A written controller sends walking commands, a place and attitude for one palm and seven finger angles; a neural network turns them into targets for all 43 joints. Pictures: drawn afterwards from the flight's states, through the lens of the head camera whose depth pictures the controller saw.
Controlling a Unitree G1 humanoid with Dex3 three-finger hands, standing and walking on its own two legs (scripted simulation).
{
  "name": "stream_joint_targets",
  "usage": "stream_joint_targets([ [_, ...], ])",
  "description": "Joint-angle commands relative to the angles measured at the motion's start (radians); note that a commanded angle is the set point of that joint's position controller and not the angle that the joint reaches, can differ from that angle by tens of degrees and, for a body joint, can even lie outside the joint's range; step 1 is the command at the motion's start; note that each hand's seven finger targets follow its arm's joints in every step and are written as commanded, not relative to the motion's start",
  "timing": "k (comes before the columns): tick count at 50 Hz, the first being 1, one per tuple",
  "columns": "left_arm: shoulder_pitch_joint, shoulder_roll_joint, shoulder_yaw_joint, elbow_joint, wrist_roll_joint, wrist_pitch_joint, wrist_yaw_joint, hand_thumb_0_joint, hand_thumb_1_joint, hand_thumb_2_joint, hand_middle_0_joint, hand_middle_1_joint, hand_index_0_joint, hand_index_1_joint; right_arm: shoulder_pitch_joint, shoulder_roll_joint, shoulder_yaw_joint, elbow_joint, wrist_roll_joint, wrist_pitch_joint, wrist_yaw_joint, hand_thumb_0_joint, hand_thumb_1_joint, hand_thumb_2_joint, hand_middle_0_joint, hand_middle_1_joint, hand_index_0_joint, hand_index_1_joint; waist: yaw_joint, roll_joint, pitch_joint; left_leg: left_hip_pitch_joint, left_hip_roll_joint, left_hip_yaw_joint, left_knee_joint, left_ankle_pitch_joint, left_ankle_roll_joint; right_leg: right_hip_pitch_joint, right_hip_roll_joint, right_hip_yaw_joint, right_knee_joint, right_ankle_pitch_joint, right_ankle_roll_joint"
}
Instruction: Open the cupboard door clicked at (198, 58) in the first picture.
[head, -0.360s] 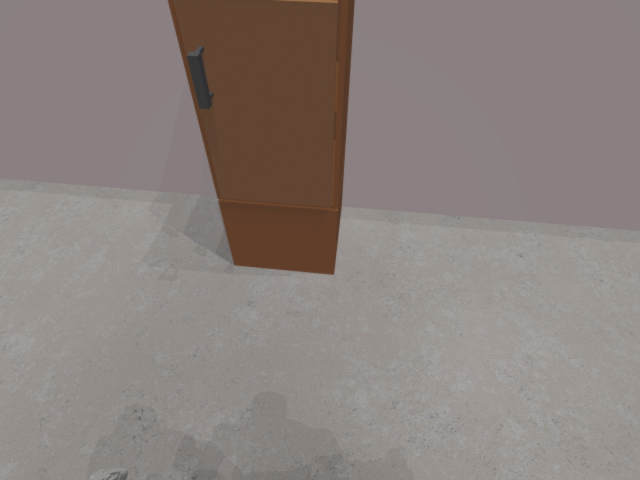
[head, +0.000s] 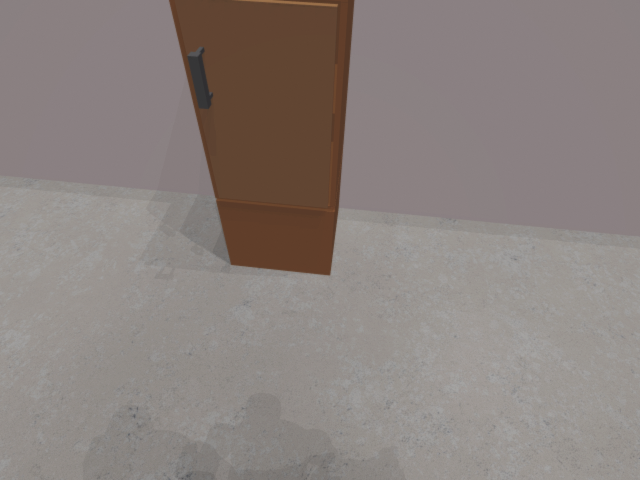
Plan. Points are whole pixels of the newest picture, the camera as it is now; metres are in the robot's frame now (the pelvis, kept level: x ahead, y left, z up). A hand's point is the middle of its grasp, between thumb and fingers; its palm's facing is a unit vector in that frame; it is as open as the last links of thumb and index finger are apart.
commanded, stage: stand and wait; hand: left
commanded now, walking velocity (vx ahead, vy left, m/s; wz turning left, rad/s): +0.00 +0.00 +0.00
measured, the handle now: (202, 77) +0.98 +0.36 +0.04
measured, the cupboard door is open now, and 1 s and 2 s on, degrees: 0 0 0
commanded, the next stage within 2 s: look at it before walking up in 0.46 s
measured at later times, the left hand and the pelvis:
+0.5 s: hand out of the picture +0.07 +0.25 -0.15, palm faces -0.02 -0.94 -0.34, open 7.3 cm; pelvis -0.01 +0.00 +0.00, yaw +0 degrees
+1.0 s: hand out of the picture +0.06 +0.25 -0.15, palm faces -0.02 -0.94 -0.33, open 7.3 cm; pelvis -0.01 +0.00 +0.00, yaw +0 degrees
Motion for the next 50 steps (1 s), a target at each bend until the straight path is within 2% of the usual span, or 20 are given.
stream_joint_targets([
  [1, -0.055, 0.215, 0.050, -0.060, 0.001, -0.027, 0.017, 0.000, 0.900, 0.900, -0.200, -0.300, -0.200, -0.300, -0.051, -0.207, -0.043, -0.053, -0.001, -0.024, -0.015, 0.000, -0.900, -0.900, 0.200, 0.300, 0.200, 0.300, -0.010, 0.005, -0.057, 0.010, 0.109, -0.089, -0.073, 0.170, 0.035, 0.009, -0.108, 0.091, -0.079, 0.162, -0.045],
  [18, -0.046, 0.224, 0.046, -0.020, 0.000, -0.028, 0.017, 0.000, 0.900, 0.900, -0.200, -0.300, -0.200, -0.300, -0.027, -0.217, -0.039, -0.003, 0.003, -0.022, -0.013, 0.000, -0.900, -0.900, 0.200, 0.300, 0.200, 0.300, -0.009, -0.005, -0.057, 0.018, 0.116, -0.097, -0.101, 0.143, 0.032, 0.022, -0.114, 0.100, -0.112, 0.128, -0.044],
  [26, -0.050, 0.222, 0.045, -0.017, 0.001, -0.026, 0.016, 0.000, 0.900, 0.900, -0.200, -0.300, -0.200, -0.300, -0.030, -0.219, -0.037, 0.003, 0.003, -0.023, -0.012, 0.000, -0.900, -0.900, 0.200, 0.300, 0.200, 0.300, -0.008, 0.003, -0.034, 0.011, 0.117, -0.102, -0.119, 0.127, 0.032, 0.011, -0.110, 0.100, -0.124, 0.102, -0.040],
  [29, -0.048, 0.223, 0.047, -0.020, 0.002, -0.029, 0.017, 0.000, 0.900, 0.900, -0.200, -0.300, -0.200, -0.300, -0.026, -0.216, -0.038, 0.003, 0.003, -0.024, -0.012, 0.000, -0.900, -0.900, 0.200, 0.300, 0.200, 0.300, -0.010, -0.003, -0.053, 0.023, 0.117, -0.099, -0.111, 0.154, 0.030, 0.021, -0.113, 0.099, -0.121, 0.133, -0.041],
  [38, -0.045, 0.220, 0.047, -0.018, 0.004, -0.027, 0.017, 0.000, 0.900, 0.900, -0.200, -0.300, -0.200, -0.300, -0.030, -0.218, -0.036, 0.003, 0.004, -0.024, -0.012, 0.000, -0.900, -0.900, 0.200, 0.300, 0.200, 0.300, -0.007, 0.005, -0.041, 0.021, 0.119, -0.104, -0.125, 0.143, 0.032, 0.020, -0.111, 0.093, -0.129, 0.117, -0.037],
  [43, -0.041, 0.220, 0.047, -0.017, 0.002, -0.028, 0.017, 0.000, 0.900, 0.900, -0.200, -0.300, -0.200, -0.300, -0.029, -0.220, -0.036, 0.003, 0.005, -0.026, -0.013, 0.000, -0.900, -0.900, 0.200, 0.300, 0.200, 0.300, -0.008, 0.007, -0.063, 0.043, 0.122, -0.102, -0.120, 0.186, 0.031, 0.035, -0.113, 0.089, -0.123, 0.167, -0.038],
  [48, -0.042, 0.222, 0.045, -0.012, 0.003, -0.026, 0.016, 0.000, 0.900, 0.900, -0.200, -0.300, -0.200, -0.300, -0.033, -0.220, -0.035, 0.005, 0.005, -0.022, -0.012, 0.000, -0.900, -0.900, 0.200, 0.300, 0.200, 0.300, -0.008, 0.006, -0.025, 0.029, 0.119, -0.101, -0.132, 0.137, 0.028, 0.010, -0.110, 0.095, -0.140, 0.119, -0.037],
  [50, -0.039, 0.222, 0.046, -0.012, 0.003, -0.027, 0.016, 0.000, 0.900, 0.900, -0.200, -0.300, -0.200, -0.300, -0.032, -0.220, -0.034, 0.005, 0.005, -0.022, -0.012, 0.000, -0.900, -0.900, 0.200, 0.300, 0.200, 0.300, -0.008, 0.005, -0.034, 0.033, 0.120, -0.102, -0.132, 0.139, 0.029, 0.017, -0.110, 0.096, -0.141, 0.120, -0.037],
])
